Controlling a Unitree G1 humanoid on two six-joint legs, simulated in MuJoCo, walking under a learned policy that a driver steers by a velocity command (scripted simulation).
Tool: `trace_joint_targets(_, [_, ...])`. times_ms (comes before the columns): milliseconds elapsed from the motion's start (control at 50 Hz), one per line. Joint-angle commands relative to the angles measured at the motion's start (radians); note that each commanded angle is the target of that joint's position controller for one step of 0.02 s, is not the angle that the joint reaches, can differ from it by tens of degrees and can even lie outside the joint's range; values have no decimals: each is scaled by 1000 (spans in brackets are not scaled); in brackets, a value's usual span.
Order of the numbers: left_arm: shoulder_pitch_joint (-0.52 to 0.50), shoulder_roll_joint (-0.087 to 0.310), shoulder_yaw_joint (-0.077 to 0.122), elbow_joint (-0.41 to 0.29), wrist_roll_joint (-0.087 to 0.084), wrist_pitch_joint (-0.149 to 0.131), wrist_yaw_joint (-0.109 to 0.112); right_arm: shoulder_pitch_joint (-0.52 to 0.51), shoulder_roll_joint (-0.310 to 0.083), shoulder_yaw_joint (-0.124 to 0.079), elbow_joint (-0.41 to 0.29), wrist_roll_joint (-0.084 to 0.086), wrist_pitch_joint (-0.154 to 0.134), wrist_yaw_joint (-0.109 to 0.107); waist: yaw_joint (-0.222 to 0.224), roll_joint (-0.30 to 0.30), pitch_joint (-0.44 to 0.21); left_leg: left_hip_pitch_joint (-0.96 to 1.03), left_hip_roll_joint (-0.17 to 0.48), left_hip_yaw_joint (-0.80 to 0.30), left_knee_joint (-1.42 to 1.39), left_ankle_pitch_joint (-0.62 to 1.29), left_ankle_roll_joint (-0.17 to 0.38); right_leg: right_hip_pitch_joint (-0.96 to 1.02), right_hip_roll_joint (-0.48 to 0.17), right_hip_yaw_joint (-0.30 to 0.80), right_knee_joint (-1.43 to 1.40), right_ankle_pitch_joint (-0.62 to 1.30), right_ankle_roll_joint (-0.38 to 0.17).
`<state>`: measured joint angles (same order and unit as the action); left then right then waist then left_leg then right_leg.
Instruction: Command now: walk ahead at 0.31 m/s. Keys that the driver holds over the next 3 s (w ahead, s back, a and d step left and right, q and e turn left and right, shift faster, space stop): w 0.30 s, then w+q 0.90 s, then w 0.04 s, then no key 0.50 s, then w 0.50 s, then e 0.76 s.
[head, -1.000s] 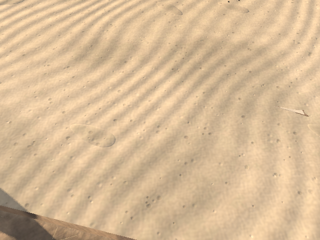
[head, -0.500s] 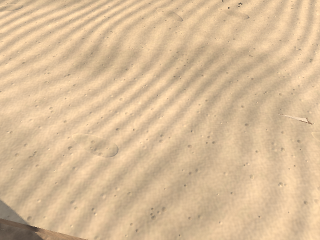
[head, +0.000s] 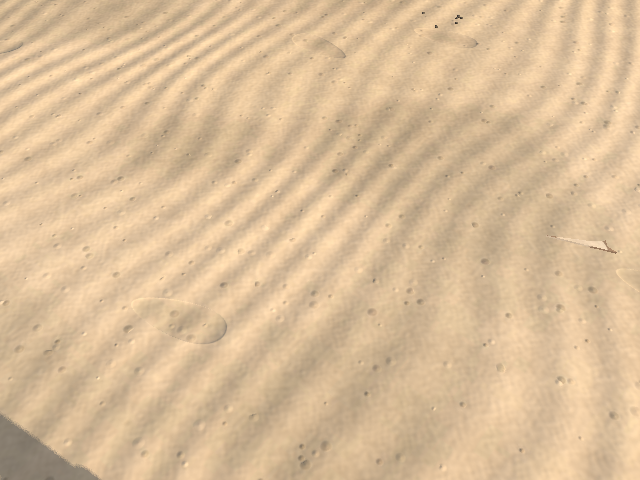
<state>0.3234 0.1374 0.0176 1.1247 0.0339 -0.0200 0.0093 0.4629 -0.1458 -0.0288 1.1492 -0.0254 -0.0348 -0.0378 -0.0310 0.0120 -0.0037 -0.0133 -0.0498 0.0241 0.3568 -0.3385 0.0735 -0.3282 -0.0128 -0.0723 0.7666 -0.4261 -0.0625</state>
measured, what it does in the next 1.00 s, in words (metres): climbs, turning left: right foot, then left foot 0.06 m higher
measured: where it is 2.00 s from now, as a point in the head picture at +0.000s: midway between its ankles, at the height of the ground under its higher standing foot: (277, 350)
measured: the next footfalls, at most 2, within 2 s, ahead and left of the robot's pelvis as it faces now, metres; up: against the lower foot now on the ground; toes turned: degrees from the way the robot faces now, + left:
right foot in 0.16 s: +0.16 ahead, -0.13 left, +0.00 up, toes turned -4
left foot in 0.68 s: +0.52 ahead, +0.03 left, +0.06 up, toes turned +15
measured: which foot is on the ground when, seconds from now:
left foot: down 0.00-0.16, up 0.18-0.66, down 0.68-1.00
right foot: up 0.00-0.14, down 0.16-0.70, up 0.72-1.00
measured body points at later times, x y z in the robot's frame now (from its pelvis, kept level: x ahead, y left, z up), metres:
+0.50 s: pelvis +0.22 -0.06 +0.00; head +0.23 -0.07 +0.45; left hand +0.09 +0.14 -0.14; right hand +0.34 -0.28 -0.14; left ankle +0.31 +0.06 -0.60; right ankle +0.12 -0.13 -0.74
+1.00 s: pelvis +0.52 +0.02 +0.06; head +0.54 +0.04 +0.51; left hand +0.62 +0.30 -0.04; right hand +0.62 -0.23 -0.07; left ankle +0.48 +0.02 -0.68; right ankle +0.68 -0.13 -0.58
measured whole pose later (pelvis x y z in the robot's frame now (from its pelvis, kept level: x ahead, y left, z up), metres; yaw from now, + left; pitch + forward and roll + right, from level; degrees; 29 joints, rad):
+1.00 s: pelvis +0.52 +0.02 +0.06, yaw +20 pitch +2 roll -1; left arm 0.08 0.22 0.03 0.72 0.05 -0.03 -0.01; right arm 0.36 -0.24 -0.07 0.92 0.00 -0.08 0.00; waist -0.05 -0.02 0.02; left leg -0.15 -0.19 -0.04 0.33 -0.20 0.18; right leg -0.76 -0.14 0.04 1.10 -0.14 0.01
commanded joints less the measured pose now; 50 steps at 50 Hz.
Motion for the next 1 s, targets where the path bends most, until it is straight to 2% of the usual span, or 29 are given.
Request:
trace_joint_targets(20, [-148, 67, 21, -124, -8, -45, -19, 86, -123, -26, -9, -3, -25, 2, -12, 53, 227, 19, 339, -339, -241, -86, 183, -329, -54, 34, 23, 15, -4])
trace_joint_targets(100, [-115, 58, 34, -153, -22, -48, -31, 32, -143, -30, -30, 5, -45, 7, 43, 90, 178, -117, 282, -195, -165, 117, 135, -59, -3, -28, -142, 131, -11])
trace_joint_targets(140, [120, 73, 57, -73, -25, -51, -19, 15, -137, -26, -36, 8, -50, 14, 139, 38, 87, -277, 203, -92, 67, 341, 94, 309, 80, -74, -228, 180, -22])
trace_joint_targets(160, [269, 134, 80, -36, -13, -58, -6, 2, -119, -18, -47, 7, -58, 21, 209, -62, 14, -384, 131, -4, 327, 352, 55, 482, -23, 58, -305, 102, -47])
trace_joint_targets(180, [386, 255, 103, -28, 0, -59, 3, 17, -33, 2, -101, 17, -60, 31, 210, -323, -67, -578, 0, 92, 705, -59, -3, 570, -338, 576, -552, -176, -143])
trace_joint_targets(200, [320, 222, 92, -24, -9, -43, 1, -16, -80, -14, -115, -7, -52, 40, 154, -235, -13, -647, 24, -35, 878, -160, 18, 448, -377, 775, -650, -295, -187])
trace_joint_targets(220, [181, 192, 80, -65, -10, -40, -1, -59, -75, -15, -132, -12, -48, 49, 92, -119, 90, -697, 89, -50, 943, -70, 33, 344, -369, 667, -628, -336, -179])
trace_joint_targets(240, [114, 156, 68, -87, -14, -46, -9, -90, -68, -14, -135, -12, -52, 57, 75, -45, 128, -695, 117, -49, 942, 9, 35, 264, -328, 555, -633, -215, -167])
trace_joint_targets(260, [78, 137, 58, -98, -14, -55, -11, -83, -60, -18, -135, -8, -53, 61, 39, -26, 130, -651, 138, -48, 900, 63, 31, 211, -281, 455, -640, -86, -142])
trace_joint_targets(300, [100, 97, 40, -78, -14, -72, -5, -50, -52, -21, -128, -16, -35, 68, 6, -48, 106, -606, 141, -24, 883, 104, 11, 188, -221, 323, -635, 116, -120])
trace_joint_targets(340, [152, 105, 37, -58, -12, -83, 1, -71, -55, -27, -139, -12, -15, 71, -3, -60, 106, -670, 133, -7, 908, 128, 3, 220, -212, 235, -630, 266, -117])
trace_joint_targets(420, [279, 91, 26, -15, 1, -90, 7, -253, -46, -28, -209, -8, 4, 64, 44, -77, 141, -910, 105, -16, 1028, 121, -1, 312, -224, 138, -630, 432, -126])
trace_joint_targets(480, [304, 81, 16, -4, 9, -98, 12, -382, -37, -23, -279, -11, 2, 52, 43, -63, 174, -1088, 89, -25, 1103, 63, 21, 375, -242, 83, -631, 517, -123])
trace_joint_targets(540, [294, 66, 4, -1, 8, -99, 22, -488, -20, -3, -354, -16, -1, 55, 35, -42, 195, -1108, 87, 27, 996, 49, 42, 373, -214, -1, -657, 589, -84])
trace_joint_targets(580, [254, 76, 1, -23, -10, -93, 29, -528, -2, 22, -391, -13, 8, 74, 28, -32, 180, -873, 91, 143, 736, 103, 56, 272, -198, -84, -708, 730, -69])
trace_joint_targets(600, [242, 88, -1, -34, -19, -94, 30, -518, 0, 25, -392, -6, 14, 75, 27, -31, 158, -717, 45, 213, 638, 115, 74, 245, -194, -116, -691, 992, -66])
trace_joint_targets(640, [264, 172, 15, -33, -26, -97, 41, -359, -45, 5, -358, 3, 14, 63, -49, -137, 29, -507, -53, 275, 614, 46, 121, 349, -231, -154, -427, 1607, -41])
trace_joint_targets(660, [246, 212, 28, -45, -22, -94, 40, -206, -81, -13, -321, 14, 10, 56, -117, -190, -64, -385, -81, 242, 557, 9, 153, 395, -249, -148, -214, 1693, -38])
trace_joint_targets(680, [201, 253, 43, -69, -32, -93, 29, -62, -118, -31, -281, 18, 4, 59, -188, -214, -150, -222, -80, 169, 416, 53, 186, 385, -243, -151, 23, 1586, -35])
trace_joint_targets(700, [190, 228, 44, -107, -38, -95, 19, -24, -205, -64, -275, 5, 3, 63, -193, -140, -213, -54, 25, -104, 244, -89, 229, 232, -187, -148, 328, 1127, -21])
trace_joint_targets(720, [182, 116, 32, -198, -35, -92, -9, -95, -321, -100, -280, 20, 15, 65, -94, 194, -255, 141, 334, -789, -5, -47, 383, -202, 98, -77, 791, 60, 41])
trace_joint_targets(740, [118, 156, 41, -245, -17, -104, -19, -154, -314, -102, -299, 22, 15, 60, -58, 27, -272, 114, 342, -894, -98, -22, 361, -287, 35, 155, 882, 132, 8])
trace_joint_targets(760, [53, 160, 45, -278, -23, -105, -20, -183, -264, -90, -287, 15, 9, 50, -37, -52, -162, 19, 335, -783, -91, -26, 333, -334, 12, 147, 881, 165, 3])
trace_joint_targets(780, [54, 133, 39, -286, -17, -107, -11, -183, -200, -74, -263, 8, -3, 46, 11, -146, -39, -112, 308, -648, -88, 106, 282, -342, -32, 134, 804, 178, -3])
trace_joint_targets(820, [37, 106, 32, -314, -2, -77, 2, -239, -130, -53, -260, 1, -26, 37, 78, -109, 17, -271, 203, -443, -85, 293, 237, -294, -78, 140, 757, 169, 2])
trace_joint_targets(860, [29, 118, 30, -341, 6, -41, 3, -229, -156, -57, -265, 14, -44, 37, 95, -77, 24, -301, 146, -322, -103, 375, 222, -284, -108, 131, 618, 149, 25])
trace_joint_targets(900, [-25, 134, 32, -367, 18, -25, -7, -176, -179, -55, -269, 25, -59, 36, 77, -70, 24, -269, 123, -287, -113, 511, 192, -326, -117, 103, 518, 191, 56])
trace_joint_targets(940, [-125, 140, 30, -414, 24, -15, -15, -105, -205, -61, -269, 29, -62, 33, 35, -26, 21, -209, 107, -268, -125, 623, 133, -379, -110, 72, 395, 274, 78])
trace_joint_targets(1000, [-254, 152, 28, -466, 18, -2, -22, -1, -220, -66, -269, 33, -54, 31, -29, 29, 6, -61, 108, -292, -121, 698, 80, -470, -81, 52, 264, 357, 92])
